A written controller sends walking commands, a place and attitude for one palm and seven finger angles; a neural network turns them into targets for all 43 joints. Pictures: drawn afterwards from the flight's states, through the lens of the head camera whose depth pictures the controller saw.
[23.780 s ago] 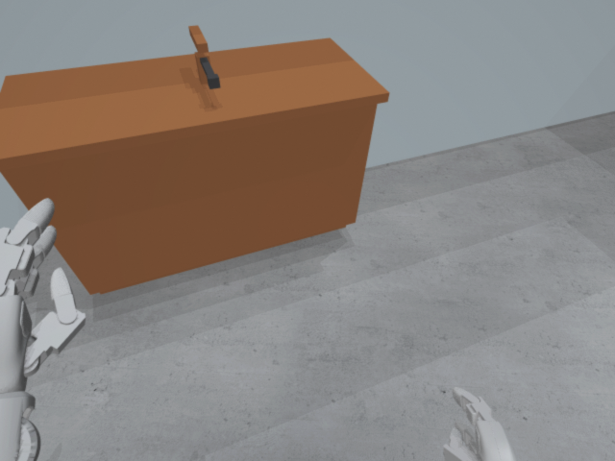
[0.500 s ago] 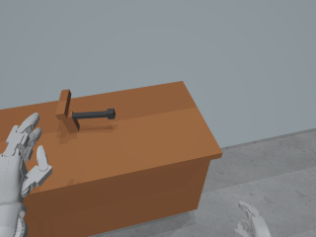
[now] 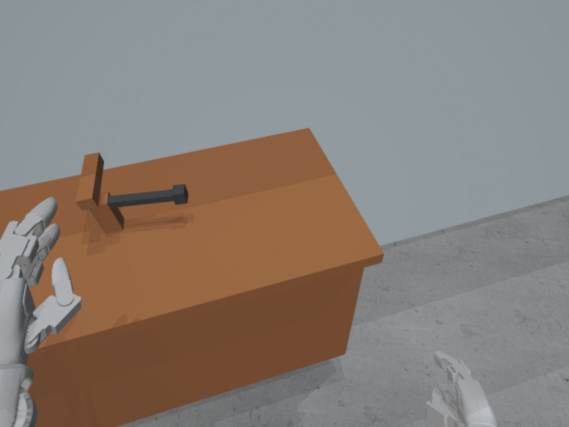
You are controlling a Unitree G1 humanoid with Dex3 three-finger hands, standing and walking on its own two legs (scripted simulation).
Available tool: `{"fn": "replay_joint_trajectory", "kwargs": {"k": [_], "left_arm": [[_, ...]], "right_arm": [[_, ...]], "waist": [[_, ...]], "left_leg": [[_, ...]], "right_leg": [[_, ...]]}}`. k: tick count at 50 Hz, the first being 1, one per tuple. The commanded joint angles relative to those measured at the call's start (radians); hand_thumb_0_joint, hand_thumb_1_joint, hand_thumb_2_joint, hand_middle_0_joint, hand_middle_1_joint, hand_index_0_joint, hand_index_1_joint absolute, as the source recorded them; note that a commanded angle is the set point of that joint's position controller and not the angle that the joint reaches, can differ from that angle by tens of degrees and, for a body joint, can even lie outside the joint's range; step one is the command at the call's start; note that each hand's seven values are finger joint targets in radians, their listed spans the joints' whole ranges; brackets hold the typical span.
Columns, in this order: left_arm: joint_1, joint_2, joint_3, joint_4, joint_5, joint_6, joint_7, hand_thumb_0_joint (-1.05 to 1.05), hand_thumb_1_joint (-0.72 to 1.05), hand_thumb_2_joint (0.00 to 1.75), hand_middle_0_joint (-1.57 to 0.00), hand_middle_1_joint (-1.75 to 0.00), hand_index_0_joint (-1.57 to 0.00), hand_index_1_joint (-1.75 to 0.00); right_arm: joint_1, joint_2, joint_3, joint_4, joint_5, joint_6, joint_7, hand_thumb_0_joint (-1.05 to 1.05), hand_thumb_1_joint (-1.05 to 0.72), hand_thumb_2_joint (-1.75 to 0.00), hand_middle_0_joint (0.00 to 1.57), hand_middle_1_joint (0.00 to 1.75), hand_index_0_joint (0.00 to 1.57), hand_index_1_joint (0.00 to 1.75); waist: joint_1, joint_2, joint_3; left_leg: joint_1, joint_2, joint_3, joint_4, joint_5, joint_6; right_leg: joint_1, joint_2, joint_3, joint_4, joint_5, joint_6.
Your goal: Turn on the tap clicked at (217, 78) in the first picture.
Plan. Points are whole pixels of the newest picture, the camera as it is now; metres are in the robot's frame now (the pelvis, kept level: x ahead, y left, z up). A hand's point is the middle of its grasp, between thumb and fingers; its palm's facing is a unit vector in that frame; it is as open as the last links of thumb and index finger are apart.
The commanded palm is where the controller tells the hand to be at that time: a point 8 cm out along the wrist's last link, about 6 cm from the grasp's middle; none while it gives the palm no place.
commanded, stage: step back with the hand held close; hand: left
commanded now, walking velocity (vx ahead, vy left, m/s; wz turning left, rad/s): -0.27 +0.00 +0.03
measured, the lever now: (180, 194) +0.53 +0.26 +0.00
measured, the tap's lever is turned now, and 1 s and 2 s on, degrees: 80 80 80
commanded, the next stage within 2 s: stop stepping back and stand still in 1.22 s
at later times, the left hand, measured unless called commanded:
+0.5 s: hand (17, 360) +0.15 +0.28 +0.14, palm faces +0.39 -0.79 -0.48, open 7.4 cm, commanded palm +0.10 +0.31 +0.17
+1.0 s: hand out of the picture +0.13 +0.28 +0.16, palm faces +0.41 -0.84 -0.35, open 7.4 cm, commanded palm +0.07 +0.31 +0.17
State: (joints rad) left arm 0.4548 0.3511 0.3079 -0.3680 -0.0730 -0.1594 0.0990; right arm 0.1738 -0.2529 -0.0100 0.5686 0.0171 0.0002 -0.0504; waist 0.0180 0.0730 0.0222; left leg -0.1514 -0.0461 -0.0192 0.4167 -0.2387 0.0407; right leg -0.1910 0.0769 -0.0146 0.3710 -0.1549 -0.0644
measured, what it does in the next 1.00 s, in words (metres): walks backwards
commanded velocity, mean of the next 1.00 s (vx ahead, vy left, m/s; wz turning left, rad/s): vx -0.33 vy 0.00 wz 0.00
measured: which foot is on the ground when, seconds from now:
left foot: down 0.00-1.00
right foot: down 0.00-0.74, up 0.76-1.00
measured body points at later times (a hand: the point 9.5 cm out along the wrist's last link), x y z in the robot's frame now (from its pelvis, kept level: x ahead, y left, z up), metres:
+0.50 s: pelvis -0.06 +0.02 -0.01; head -0.04 +0.02 +0.44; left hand +0.12 +0.31 +0.17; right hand +0.11 -0.21 -0.10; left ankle -0.01 +0.09 -0.74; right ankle +0.03 -0.07 -0.74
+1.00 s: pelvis -0.10 +0.03 +0.00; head -0.06 +0.06 +0.45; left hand +0.10 +0.33 +0.18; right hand +0.09 -0.18 -0.08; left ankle -0.01 +0.10 -0.74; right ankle -0.20 -0.12 -0.70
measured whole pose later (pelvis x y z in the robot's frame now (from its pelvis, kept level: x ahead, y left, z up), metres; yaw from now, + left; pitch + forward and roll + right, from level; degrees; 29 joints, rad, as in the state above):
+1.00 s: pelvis -0.10 +0.03 +0.00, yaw -1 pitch +4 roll -3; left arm 0.41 0.35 0.35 -0.51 -0.03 -0.18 0.14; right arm 0.15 -0.16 0.00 0.64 -0.03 -0.07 -0.04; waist 0.06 -0.01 0.00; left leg -0.39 0.01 0.05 0.36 -0.05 0.08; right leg -0.24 0.04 0.07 0.70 -0.44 0.01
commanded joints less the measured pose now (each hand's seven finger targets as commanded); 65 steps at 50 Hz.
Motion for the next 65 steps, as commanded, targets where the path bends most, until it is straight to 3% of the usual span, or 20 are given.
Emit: {"fn": "replay_joint_trajectory", "kwargs": {"k": [1, 7, 15, 21, 25, 30, 32, 35, 38, 40, 42, 46, 52, 57, 58, 59, 60, 61, 62, 65], "left_arm": [[-0.022, 0.245, 0.164, -0.258, 0.004, -0.067, 0.030, 0.00, 0.90, 0.90, -0.20, -0.30, -0.20, -0.30], [-0.004, 0.228, 0.157, -0.287, 0.009, -0.080, 0.039, 0.00, 0.90, 0.90, -0.20, -0.30, -0.20, -0.30], [-0.012, 0.205, 0.136, -0.265, 0.031, -0.091, 0.054, 0.00, 0.90, 0.90, -0.20, -0.30, -0.20, -0.30], [-0.075, 0.222, 0.170, -0.290, 0.072, -0.103, 0.056, 0.00, 0.90, 0.90, -0.20, -0.30, -0.20, -0.30], [-0.074, 0.195, 0.169, -0.275, 0.085, -0.100, 0.048, 0.00, 0.90, 0.90, -0.20, -0.30, -0.20, -0.30], [-0.079, 0.196, 0.133, -0.324, 0.053, -0.092, 0.053, 0.00, 0.90, 0.90, -0.20, -0.30, -0.20, -0.30], [-0.046, 0.200, 0.134, -0.357, 0.043, -0.093, 0.062, 0.00, 0.90, 0.90, -0.20, -0.30, -0.20, -0.30], [0.011, 0.237, 0.188, -0.401, 0.042, -0.114, 0.071, 0.00, 0.90, 0.90, -0.20, -0.30, -0.20, -0.30], [-0.018, 0.233, 0.231, -0.414, 0.076, -0.123, 0.068, 0.00, 0.90, 0.90, -0.20, -0.30, -0.20, -0.30], [-0.073, 0.221, 0.216, -0.378, 0.074, -0.112, 0.067, 0.00, 0.90, 0.90, -0.20, -0.30, -0.20, -0.30], [-0.046, 0.173, 0.163, -0.334, 0.054, -0.103, 0.060, 0.00, 0.90, 0.90, -0.20, -0.30, -0.20, -0.30], [-0.107, 0.127, 0.068, -0.355, 0.049, -0.085, 0.051, 0.00, 0.90, 0.90, -0.20, -0.30, -0.20, -0.30], [-0.047, 0.197, 0.135, -0.444, 0.036, -0.073, 0.030, 0.00, 0.90, 0.90, -0.20, -0.30, -0.20, -0.30], [0.080, 0.257, 0.238, -0.464, -0.008, -0.100, 0.005, 0.00, 0.90, 0.90, -0.20, -0.30, -0.20, -0.30], [0.077, 0.274, 0.249, -0.462, -0.009, -0.111, 0.001, 0.00, 0.90, 0.90, -0.20, -0.30, -0.20, -0.30], [0.076, 0.272, 0.235, -0.437, -0.009, -0.113, 0.003, 0.00, 0.90, 0.90, -0.20, -0.30, -0.20, -0.30], [0.075, 0.242, 0.192, -0.392, -0.018, -0.103, 0.000, 0.00, 0.90, 0.90, -0.20, -0.30, -0.20, -0.30], [0.087, 0.269, 0.226, -0.354, -0.006, -0.089, 0.012, 0.00, 0.90, 0.90, -0.20, -0.30, -0.20, -0.30], [0.094, 0.232, 0.192, -0.314, 0.000, -0.065, 0.011, 0.00, 0.90, 0.90, -0.20, -0.30, -0.20, -0.30], [-0.111, 0.220, 0.154, -0.267, 0.022, -0.076, 0.028, 0.00, 0.90, 0.90, -0.20, -0.30, -0.20, -0.30]], "right_arm": [[-0.091, -0.104, -0.053, -0.171, 0.002, -0.033, -0.008, 0.00, -0.90, -0.90, 0.20, 0.30, 0.20, 0.30], [-0.078, -0.101, -0.058, -0.176, 0.004, -0.038, -0.012, 0.00, -0.90, -0.90, 0.20, 0.30, 0.20, 0.30], [-0.063, -0.119, -0.059, -0.177, 0.004, -0.054, -0.011, 0.00, -0.90, -0.90, 0.20, 0.30, 0.20, 0.30], [-0.074, -0.132, -0.061, -0.182, 0.000, -0.068, -0.017, 0.00, -0.90, -0.90, 0.20, 0.30, 0.20, 0.30], [-0.071, -0.118, -0.065, -0.180, -0.006, -0.068, -0.017, 0.00, -0.90, -0.90, 0.20, 0.30, 0.20, 0.30], [-0.033, -0.089, -0.069, -0.149, -0.011, -0.058, 0.006, 0.00, -0.90, -0.90, 0.20, 0.30, 0.20, 0.30], [-0.030, -0.079, -0.069, -0.140, -0.013, -0.052, 0.011, 0.00, -0.90, -0.90, 0.20, 0.30, 0.20, 0.30], [-0.052, -0.094, -0.071, -0.150, -0.006, -0.053, 0.005, 0.00, -0.90, -0.90, 0.20, 0.30, 0.20, 0.30], [-0.079, -0.108, -0.067, -0.158, -0.027, -0.071, -0.013, 0.00, -0.90, -0.90, 0.20, 0.30, 0.20, 0.30], [-0.058, -0.085, -0.076, -0.128, -0.038, -0.088, -0.015, 0.00, -0.90, -0.90, 0.20, 0.30, 0.20, 0.30], [-0.046, -0.068, -0.072, -0.097, -0.035, -0.102, -0.011, 0.00, -0.90, -0.90, 0.20, 0.30, 0.20, 0.30], [-0.065, -0.068, -0.050, -0.056, -0.042, -0.121, -0.002, 0.00, -0.90, -0.90, 0.20, 0.30, 0.20, 0.30], [-0.091, -0.060, -0.045, -0.059, -0.043, -0.122, 0.012, 0.00, -0.90, -0.90, 0.20, 0.30, 0.20, 0.30], [-0.121, -0.054, -0.040, -0.089, -0.038, -0.106, 0.019, 0.00, -0.90, -0.90, 0.20, 0.30, 0.20, 0.30], [-0.121, -0.057, -0.040, -0.094, -0.033, -0.096, 0.018, 0.00, -0.90, -0.90, 0.20, 0.30, 0.20, 0.30], [-0.087, -0.030, -0.042, -0.088, -0.018, -0.077, 0.017, 0.00, -0.90, -0.90, 0.20, 0.30, 0.20, 0.30], [-0.086, -0.054, -0.070, -0.100, 0.007, -0.083, 0.011, 0.00, -0.90, -0.90, 0.20, 0.30, 0.20, 0.30], [-0.109, -0.058, -0.064, -0.119, 0.007, -0.088, 0.004, 0.00, -0.90, -0.90, 0.20, 0.30, 0.20, 0.30], [-0.123, -0.015, -0.036, -0.116, -0.002, -0.082, 0.001, 0.00, -0.90, -0.90, 0.20, 0.30, 0.20, 0.30], [-0.166, -0.023, -0.006, -0.092, -0.015, -0.068, -0.026, 0.00, -0.90, -0.90, 0.20, 0.30, 0.20, 0.30]], "waist": [[0.007, -0.056, -0.175], [0.002, -0.016, -0.159], [-0.007, -0.042, -0.076], [0.000, 0.062, -0.089], [0.003, -0.007, -0.079], [-0.022, -0.205, -0.094], [-0.034, -0.157, -0.151], [-0.025, -0.027, -0.169], [-0.012, 0.197, -0.160], [-0.011, 0.068, -0.122], [0.002, -0.020, -0.135], [0.002, 0.101, -0.191], [0.023, 0.156, -0.348], [0.039, 0.131, -0.356], [0.031, 0.036, -0.327], [0.012, -0.197, -0.321], [0.017, -0.439, -0.238], [0.022, -0.421, -0.198], [0.000, -0.298, -0.151], [-0.020, -0.144, -0.121]], "left_leg": [[-0.046, 0.102, -0.090, -0.022, 0.230, 0.004], [-0.118, 0.109, -0.110, -0.025, 0.148, 0.010], [-0.290, 0.122, -0.151, -0.081, -0.215, 0.040], [-0.544, 0.191, -0.240, -0.208, -0.396, 0.091], [-0.649, 0.191, -0.231, -0.158, -0.454, 0.111], [-0.279, 0.067, -0.110, 0.183, -0.197, 0.016], [-0.198, 0.070, -0.101, 0.200, -0.093, 0.000], [-0.239, 0.140, -0.164, 0.061, -0.098, 0.025], [-0.547, 0.350, -0.378, -0.288, -0.332, 0.116], [-0.426, 0.372, -0.370, -0.255, -0.174, 0.139], [-0.129, 0.340, -0.296, -0.183, 0.114, 0.113], [0.116, 0.300, -0.197, -0.159, 0.355, 0.056], [0.201, 0.260, -0.147, -0.117, 0.497, 0.033], [0.101, 0.240, -0.083, -0.042, 0.331, 0.002], [0.079, 0.190, -0.022, 0.074, 0.225, -0.027], [0.058, 0.087, 0.066, 0.259, 0.033, -0.067], [-0.085, -0.018, 0.056, 0.503, -0.182, -0.088], [-0.255, -0.023, 0.019, 0.702, -0.295, -0.087], [-0.369, 0.025, -0.026, 0.710, -0.267, -0.079], [-0.345, 0.053, 0.028, 0.493, -0.263, -0.073]], "right_leg": [[0.096, -0.179, 0.140, -0.011, 0.287, 0.040], [0.065, -0.163, 0.141, -0.005, 0.142, 0.044], [0.020, -0.129, 0.138, -0.036, -0.159, 0.054], [0.245, -0.053, 0.106, 0.192, 0.000, 0.073], [0.294, -0.057, 0.150, 0.255, 0.042, 0.072], [-0.119, -0.274, 0.373, -0.046, -0.083, -0.050], [-0.135, -0.300, 0.338, -0.023, 0.025, -0.066], [-0.110, -0.190, 0.218, 0.086, -0.006, -0.005], [0.144, 0.004, 0.085, 0.514, -0.114, 0.082], [-0.012, -0.004, 0.119, 0.659, -0.227, 0.078], [-0.202, -0.028, 0.104, 0.564, -0.313, 0.073], [-0.234, -0.034, 0.079, 0.362, -0.322, 0.073], [-0.121, -0.004, 0.056, 0.158, -0.227, 0.068], [-0.019, -0.041, 0.046, -0.105, -0.057, 0.045], [-0.054, -0.109, 0.085, -0.178, 0.086, 0.024], [-0.109, -0.245, 0.186, -0.181, 0.287, -0.024], [-0.175, -0.350, 0.227, -0.175, 0.368, -0.089], [-0.175, -0.390, 0.255, -0.116, 0.562, -0.128], [-0.073, -0.371, 0.207, -0.029, 0.735, -0.114], [0.052, -0.330, 0.171, 0.054, 0.919, -0.067]]}}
